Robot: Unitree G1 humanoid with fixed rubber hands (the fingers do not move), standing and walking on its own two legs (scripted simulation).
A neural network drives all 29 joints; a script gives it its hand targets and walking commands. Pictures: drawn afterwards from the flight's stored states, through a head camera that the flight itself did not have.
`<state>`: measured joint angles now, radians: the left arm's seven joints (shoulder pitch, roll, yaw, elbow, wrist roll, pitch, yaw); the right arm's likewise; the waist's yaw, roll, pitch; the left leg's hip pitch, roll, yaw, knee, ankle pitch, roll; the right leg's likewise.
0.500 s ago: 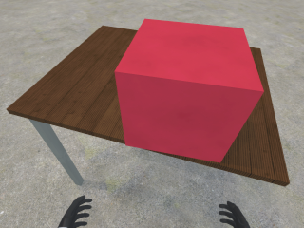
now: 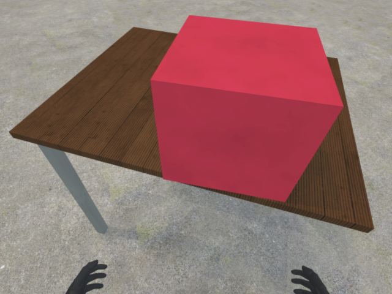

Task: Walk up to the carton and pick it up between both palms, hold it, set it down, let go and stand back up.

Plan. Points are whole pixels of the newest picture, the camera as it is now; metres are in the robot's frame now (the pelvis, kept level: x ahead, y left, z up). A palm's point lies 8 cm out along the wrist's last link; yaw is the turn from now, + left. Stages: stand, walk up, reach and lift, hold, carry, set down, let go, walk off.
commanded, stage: stand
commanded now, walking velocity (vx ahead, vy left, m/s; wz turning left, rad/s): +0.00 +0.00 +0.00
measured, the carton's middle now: (236, 107) +0.50 -0.07 +0.13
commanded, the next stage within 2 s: walk up in 1.70 s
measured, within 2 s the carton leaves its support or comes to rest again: neither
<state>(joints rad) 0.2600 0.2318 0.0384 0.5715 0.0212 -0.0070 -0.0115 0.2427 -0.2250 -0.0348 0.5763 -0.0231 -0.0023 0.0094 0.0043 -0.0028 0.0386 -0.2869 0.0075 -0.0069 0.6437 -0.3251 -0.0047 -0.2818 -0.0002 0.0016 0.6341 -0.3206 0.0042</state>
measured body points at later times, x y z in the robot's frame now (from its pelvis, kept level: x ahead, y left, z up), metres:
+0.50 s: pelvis -0.01 +0.00 +0.00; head +0.00 +0.00 +0.45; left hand +0.12 +0.25 -0.10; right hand +0.12 -0.25 -0.09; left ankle +0.01 +0.12 -0.72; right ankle +0.01 -0.12 -0.72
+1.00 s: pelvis +0.00 +0.00 +0.00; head +0.00 +0.00 +0.45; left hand +0.12 +0.25 -0.09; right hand +0.12 -0.25 -0.10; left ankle +0.01 +0.12 -0.72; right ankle +0.01 -0.12 -0.72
